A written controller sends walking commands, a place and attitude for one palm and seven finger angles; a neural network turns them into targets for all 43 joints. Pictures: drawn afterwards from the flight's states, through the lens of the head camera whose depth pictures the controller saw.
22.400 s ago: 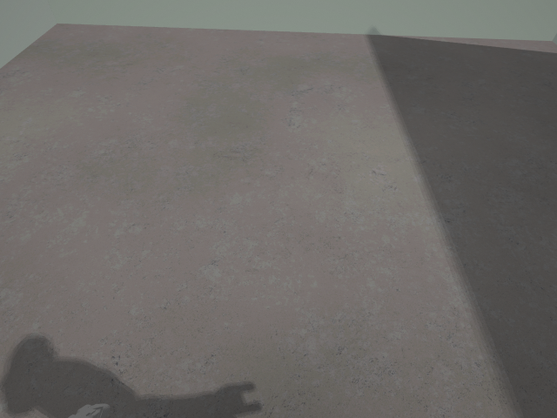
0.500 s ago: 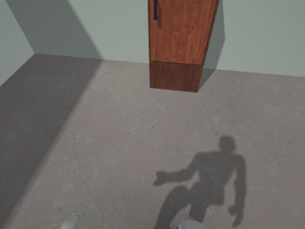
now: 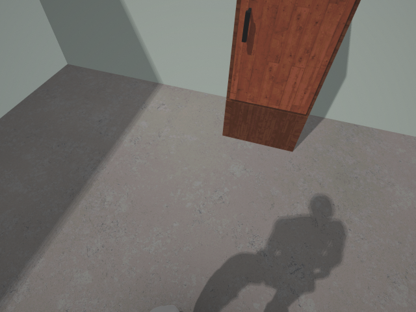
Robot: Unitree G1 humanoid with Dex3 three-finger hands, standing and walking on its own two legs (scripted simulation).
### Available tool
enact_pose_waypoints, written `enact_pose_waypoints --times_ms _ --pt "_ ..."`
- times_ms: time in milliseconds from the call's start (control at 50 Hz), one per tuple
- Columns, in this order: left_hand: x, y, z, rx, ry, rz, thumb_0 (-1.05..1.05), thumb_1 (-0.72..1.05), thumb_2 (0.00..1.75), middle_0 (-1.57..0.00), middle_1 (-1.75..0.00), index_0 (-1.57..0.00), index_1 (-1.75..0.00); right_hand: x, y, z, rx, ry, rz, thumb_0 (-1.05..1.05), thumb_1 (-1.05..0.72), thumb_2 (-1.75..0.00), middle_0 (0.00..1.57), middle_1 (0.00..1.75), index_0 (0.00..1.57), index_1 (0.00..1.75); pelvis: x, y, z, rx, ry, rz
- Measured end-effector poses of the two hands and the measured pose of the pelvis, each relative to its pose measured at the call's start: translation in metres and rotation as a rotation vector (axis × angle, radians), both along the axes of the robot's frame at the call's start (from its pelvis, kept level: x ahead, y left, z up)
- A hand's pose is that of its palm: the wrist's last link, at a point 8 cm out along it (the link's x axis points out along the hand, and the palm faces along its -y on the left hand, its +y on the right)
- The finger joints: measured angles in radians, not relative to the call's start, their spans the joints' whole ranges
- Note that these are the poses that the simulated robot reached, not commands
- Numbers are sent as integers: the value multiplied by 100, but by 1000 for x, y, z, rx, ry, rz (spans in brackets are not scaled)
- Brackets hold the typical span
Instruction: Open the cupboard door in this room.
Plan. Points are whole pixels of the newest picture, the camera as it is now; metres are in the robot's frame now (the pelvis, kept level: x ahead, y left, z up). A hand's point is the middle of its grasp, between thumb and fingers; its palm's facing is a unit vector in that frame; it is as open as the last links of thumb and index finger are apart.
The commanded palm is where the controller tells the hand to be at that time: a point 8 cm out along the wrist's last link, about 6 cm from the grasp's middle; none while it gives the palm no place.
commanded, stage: stand and wait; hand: left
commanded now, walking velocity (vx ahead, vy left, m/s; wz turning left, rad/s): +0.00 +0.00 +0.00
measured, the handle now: (246, 25) +1.21 -0.05 +0.00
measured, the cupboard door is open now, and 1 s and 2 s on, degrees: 0 0 0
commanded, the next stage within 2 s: look at it before walking up in 0.82 s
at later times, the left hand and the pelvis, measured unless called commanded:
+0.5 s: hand out of the picture +0.07 +0.15 -0.16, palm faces +0.02 -0.98 -0.19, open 7.4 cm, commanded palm none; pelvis +0.06 -0.02 +0.01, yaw -1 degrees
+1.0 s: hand out of the picture +0.06 +0.12 -0.16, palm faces +0.04 -0.98 -0.17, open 7.4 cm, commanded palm none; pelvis +0.08 -0.04 +0.01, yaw +0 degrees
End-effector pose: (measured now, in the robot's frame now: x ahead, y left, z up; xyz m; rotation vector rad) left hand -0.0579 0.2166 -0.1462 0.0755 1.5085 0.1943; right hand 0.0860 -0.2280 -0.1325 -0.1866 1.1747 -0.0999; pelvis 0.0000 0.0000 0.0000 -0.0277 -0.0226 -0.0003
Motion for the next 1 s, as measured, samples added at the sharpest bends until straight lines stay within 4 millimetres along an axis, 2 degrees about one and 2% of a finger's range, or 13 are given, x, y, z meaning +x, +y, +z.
enact_pose_waypoints --times_ms 40,100,160,260,360,480,600,700,780,880,1000 --pt "6 0 -7 -15 22 5 0 91 90 -20 -30 -20 -30 18 10 2 -4 -18 12 0 -91 -90 19 30 20 30 10 4 -2 20 -4 -5" --pt "23 -1 -6 -28 21 -7 0 91 90 -20 -30 -20 -30 33 21 5 5 -32 8 0 -91 -90 19 30 20 30 18 7 1 27 -7 -20" --pt "48 -2 -3 -27 -21 -26 0 91 90 -20 -30 -20 -30 35 28 4 30 -29 -11 0 -91 -90 20 30 20 30 24 8 4 33 -8 -17" --pt "83 -6 2 6 -108 -59 0 91 90 -20 -30 -20 -30 36 18 -3 56 -26 -62 -2 -93 -90 20 30 20 30 33 0 3 54 -13 -10" --pt "101 -9 12 22 -123 -84 0 92 90 -20 -30 -20 -30 25 -3 0 40 18 -93 -3 -94 -90 20 30 20 30 48 -9 10 43 0 -13" --pt "117 -15 14 26 -121 -90 0 91 90 -20 -30 -20 -30 -11 -21 0 8 144 -114 -2 -93 -90 20 30 20 30 62 -19 13 40 7 -10" --pt "126 -23 15 32 -109 -86 0 91 90 -20 -30 -20 -30 -45 -21 -3 18 272 -131 0 -91 -90 19 30 20 30 70 -26 13 40 2 -5" --pt "126 -29 15 32 -92 -83 0 91 90 -20 -30 -20 -30 -56 -14 -5 46 318 -140 0 -91 -90 19 30 20 30 74 -31 13 40 0 -2" --pt "124 -35 15 29 -81 -76 0 91 90 -20 -30 -20 -30 -53 -8 -7 66 320 -140 0 -91 -90 20 30 20 30 76 -34 13 39 -1 0" --pt "119 -42 14 18 -70 -66 0 91 90 -20 -30 -20 -30 -38 -6 -9 77 289 -133 0 -90 -90 20 30 20 30 78 -35 13 39 -1 -1" --pt "113 -49 12 2 -58 -50 0 91 90 -20 -30 -20 -30 -27 -15 -7 50 272 -120 1 -92 -90 20 30 20 30 80 -36 12 39 0 3"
